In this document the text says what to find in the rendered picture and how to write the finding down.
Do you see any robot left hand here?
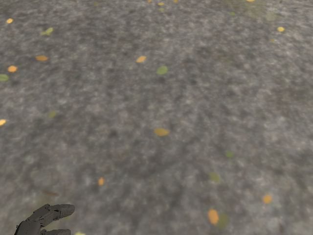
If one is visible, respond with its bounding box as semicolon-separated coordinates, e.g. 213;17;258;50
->
14;204;75;235

